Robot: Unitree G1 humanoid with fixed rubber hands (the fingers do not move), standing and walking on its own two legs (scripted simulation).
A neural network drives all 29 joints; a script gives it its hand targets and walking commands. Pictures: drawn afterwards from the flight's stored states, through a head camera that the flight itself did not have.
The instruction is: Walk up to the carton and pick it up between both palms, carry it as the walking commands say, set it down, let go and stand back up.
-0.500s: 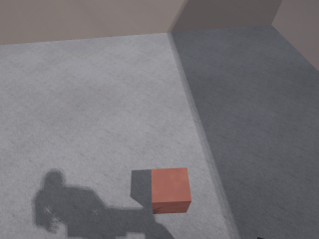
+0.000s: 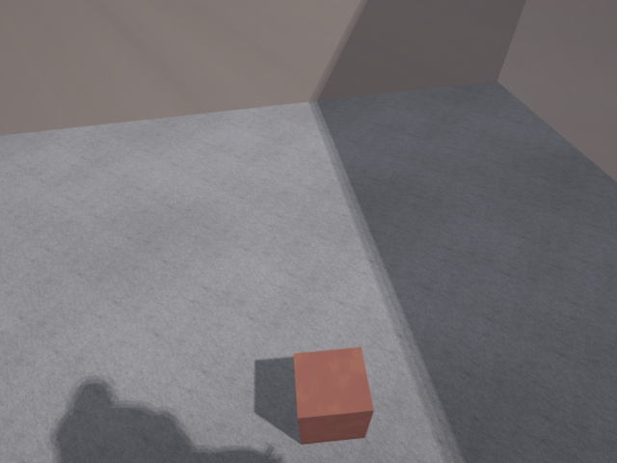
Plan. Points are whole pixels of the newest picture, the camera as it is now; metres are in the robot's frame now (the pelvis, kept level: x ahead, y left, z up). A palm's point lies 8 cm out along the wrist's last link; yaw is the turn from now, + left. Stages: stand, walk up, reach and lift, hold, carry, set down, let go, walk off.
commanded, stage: walk up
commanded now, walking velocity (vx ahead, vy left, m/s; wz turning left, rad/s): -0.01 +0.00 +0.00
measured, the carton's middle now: (330, 397) +0.43 -0.04 -0.65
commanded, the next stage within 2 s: none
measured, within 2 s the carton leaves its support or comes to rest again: neither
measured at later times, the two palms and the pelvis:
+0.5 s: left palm out of the picture -0.01 +0.21 -0.14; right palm out of the picture -0.04 -0.24 -0.14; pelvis -0.02 -0.01 +0.00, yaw +0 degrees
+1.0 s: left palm out of the picture +0.02 +0.21 -0.14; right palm out of the picture -0.06 -0.28 -0.13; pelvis +0.00 -0.04 +0.00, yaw -1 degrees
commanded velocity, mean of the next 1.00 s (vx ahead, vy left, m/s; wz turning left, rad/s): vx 0.06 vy -0.03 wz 0.00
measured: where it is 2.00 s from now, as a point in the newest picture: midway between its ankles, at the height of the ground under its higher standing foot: outside the picture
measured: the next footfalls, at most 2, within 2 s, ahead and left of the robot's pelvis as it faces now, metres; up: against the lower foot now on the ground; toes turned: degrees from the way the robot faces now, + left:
right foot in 1.08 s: +0.09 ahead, -0.21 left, +0.00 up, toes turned -8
left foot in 1.60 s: +0.08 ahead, +0.12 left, +0.00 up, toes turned -11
